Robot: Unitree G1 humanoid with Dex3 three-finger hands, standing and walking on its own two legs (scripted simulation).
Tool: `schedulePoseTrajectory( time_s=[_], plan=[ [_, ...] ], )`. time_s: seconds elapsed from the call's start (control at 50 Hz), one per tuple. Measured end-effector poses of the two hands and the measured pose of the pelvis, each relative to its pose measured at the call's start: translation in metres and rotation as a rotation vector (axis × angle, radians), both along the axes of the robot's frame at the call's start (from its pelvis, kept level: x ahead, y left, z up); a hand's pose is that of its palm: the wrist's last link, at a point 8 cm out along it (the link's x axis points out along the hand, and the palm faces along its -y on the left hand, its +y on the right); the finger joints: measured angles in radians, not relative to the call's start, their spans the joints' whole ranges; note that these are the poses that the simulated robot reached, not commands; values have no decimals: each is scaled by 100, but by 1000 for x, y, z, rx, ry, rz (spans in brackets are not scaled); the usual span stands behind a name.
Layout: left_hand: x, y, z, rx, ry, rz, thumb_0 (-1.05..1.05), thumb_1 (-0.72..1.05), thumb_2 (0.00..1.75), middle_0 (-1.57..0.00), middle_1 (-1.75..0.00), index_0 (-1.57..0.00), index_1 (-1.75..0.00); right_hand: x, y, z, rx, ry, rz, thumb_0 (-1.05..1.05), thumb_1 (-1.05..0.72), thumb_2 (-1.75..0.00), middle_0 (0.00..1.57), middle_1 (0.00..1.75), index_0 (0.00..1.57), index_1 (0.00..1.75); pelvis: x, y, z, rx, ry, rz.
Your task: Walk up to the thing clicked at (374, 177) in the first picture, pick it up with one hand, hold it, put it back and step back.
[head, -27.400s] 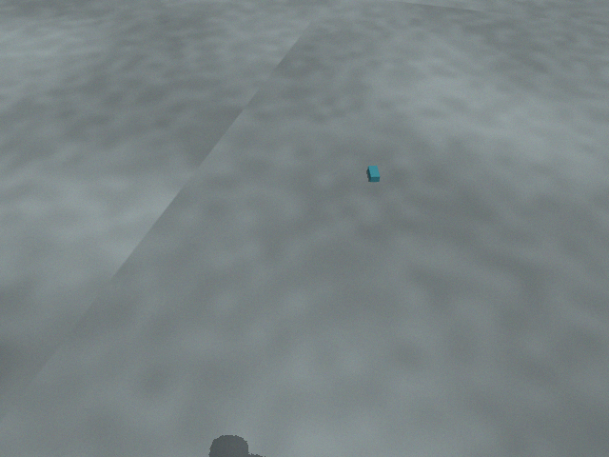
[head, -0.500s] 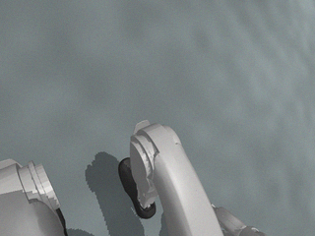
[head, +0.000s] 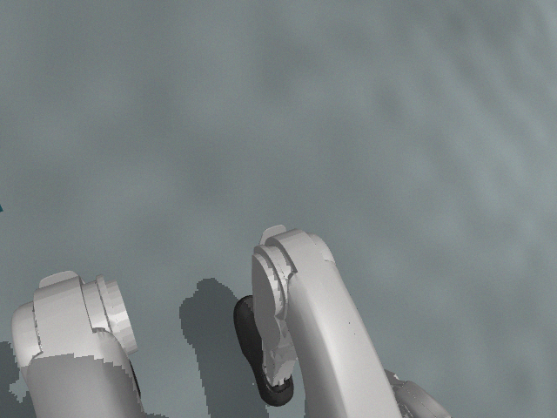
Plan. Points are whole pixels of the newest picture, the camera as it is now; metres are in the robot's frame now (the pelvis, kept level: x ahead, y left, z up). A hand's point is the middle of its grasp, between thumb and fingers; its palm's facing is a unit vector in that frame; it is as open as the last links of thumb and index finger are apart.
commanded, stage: withdraw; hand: left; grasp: from above
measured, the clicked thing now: out of the picture +0.43 +0.35 -0.29
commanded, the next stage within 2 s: home in 0.60 s
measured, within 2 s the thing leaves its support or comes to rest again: neither
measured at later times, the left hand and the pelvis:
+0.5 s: hand out of the picture +0.40 +0.35 -0.11, palm faces -0.49 -0.13 -0.86, open 13.0 cm; pelvis -0.02 -0.01 +0.04, yaw +6 degrees
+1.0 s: hand out of the picture +0.41 +0.35 -0.08, palm faces -0.29 -0.23 -0.93, open 11.3 cm; pelvis +0.00 -0.01 +0.05, yaw +7 degrees
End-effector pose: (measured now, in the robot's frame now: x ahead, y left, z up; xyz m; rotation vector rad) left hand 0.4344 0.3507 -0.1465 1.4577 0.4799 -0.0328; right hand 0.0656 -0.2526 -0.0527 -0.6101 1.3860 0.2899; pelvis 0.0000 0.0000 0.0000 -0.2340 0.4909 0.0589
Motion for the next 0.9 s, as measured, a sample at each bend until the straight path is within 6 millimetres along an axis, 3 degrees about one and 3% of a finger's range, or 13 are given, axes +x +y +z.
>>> schedulePoseTrajectory(
  time_s=[0.22, 0.32, 0.44, 0.58, 0.7, 0.8, 0.9],
  plan=[
    [-16, 8, 97, 59, 62, 54, 0, -30, 84, -26, -81, -26, -81, 48, 2, -8, 96, -146, -105, 0, -90, -90, 20, 30, 20, 30, -5, -4, 28, 59, 57, 44],
    [-17, 3, 121, 38, 131, 41, 0, -33, 86, -25, -83, -24, -84, 53, -1, -1, 84, -182, -127, 0, -90, -90, 20, 30, 20, 30, -11, -8, 40, 80, 56, 58],
    [-21, -2, 114, 1, 187, -4, 0, -33, 87, -24, -85, -24, -85, 36, -13, 6, 12, -155, -138, 0, -90, -90, 20, 30, 20, 30, -15, -11, 43, 89, 48, 62],
    [-25, -2, 72, -23, 189, -56, 0, -32, 87, -23, -86, -23, -86, 4, -25, 1, -88, -65, -140, 0, -89, -90, 20, 30, 20, 30, -16, -11, 26, 82, 33, 54],
    [-19, 2, 43, -12, 109, -68, 0, -32, 86, -23, -86, -24, -85, -18, -23, -8, -127, 0, -150, 0, -89, -89, 20, 30, 20, 30, -13, -8, 9, 70, 26, 49],
    [-10, 4, 49, 27, 27, -41, 0, -27, 86, -25, -82, -25, -80, -18, -14, -15, -96, 10, -182, 0, -89, -89, 20, 30, 20, 30, -7, -7, 7, 70, 55, 49],
    [-9, 6, 79, 26, -6, 44, 0, -13, 86, -25, -70, -24, -69, 0, -5, -16, -28, -25, -220, 0, -89, -90, 20, 30, 20, 30, -2, -6, 21, 75, 98, 51]
  ],
)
